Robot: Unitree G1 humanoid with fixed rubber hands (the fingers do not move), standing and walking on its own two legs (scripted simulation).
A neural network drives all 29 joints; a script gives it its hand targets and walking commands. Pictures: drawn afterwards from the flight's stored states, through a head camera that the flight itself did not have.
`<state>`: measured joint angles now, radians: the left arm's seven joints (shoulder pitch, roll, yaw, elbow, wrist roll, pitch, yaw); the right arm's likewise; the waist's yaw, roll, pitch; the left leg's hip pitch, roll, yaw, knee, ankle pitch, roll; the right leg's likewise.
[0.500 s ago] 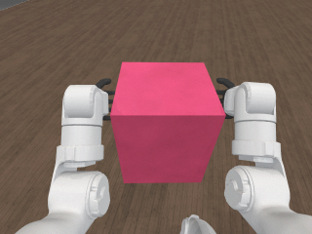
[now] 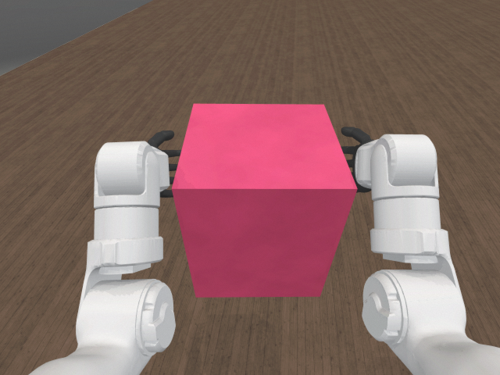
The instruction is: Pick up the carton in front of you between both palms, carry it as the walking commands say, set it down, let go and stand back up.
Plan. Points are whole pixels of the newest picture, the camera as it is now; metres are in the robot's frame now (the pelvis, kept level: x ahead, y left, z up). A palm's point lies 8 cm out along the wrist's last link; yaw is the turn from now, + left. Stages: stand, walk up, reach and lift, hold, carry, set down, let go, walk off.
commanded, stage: carry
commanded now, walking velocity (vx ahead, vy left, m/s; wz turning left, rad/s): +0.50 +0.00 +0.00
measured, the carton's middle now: (258, 202) +0.38 +0.00 +0.14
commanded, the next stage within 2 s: none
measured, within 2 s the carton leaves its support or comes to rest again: neither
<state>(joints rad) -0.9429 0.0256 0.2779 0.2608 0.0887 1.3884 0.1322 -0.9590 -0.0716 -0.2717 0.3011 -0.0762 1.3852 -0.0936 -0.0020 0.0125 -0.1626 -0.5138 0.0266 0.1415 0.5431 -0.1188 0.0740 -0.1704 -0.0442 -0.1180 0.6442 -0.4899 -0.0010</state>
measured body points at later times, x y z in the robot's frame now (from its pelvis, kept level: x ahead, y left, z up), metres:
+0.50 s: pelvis +0.28 -0.04 +0.01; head +0.29 -0.04 +0.46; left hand +0.62 +0.12 +0.12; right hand +0.63 -0.18 +0.11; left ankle +0.13 +0.08 -0.69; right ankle +0.36 -0.13 -0.72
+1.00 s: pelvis +0.59 +0.01 +0.01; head +0.56 +0.03 +0.46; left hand +0.87 +0.17 +0.09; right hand +0.86 -0.14 +0.09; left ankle +0.67 +0.09 -0.72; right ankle +0.44 -0.12 -0.63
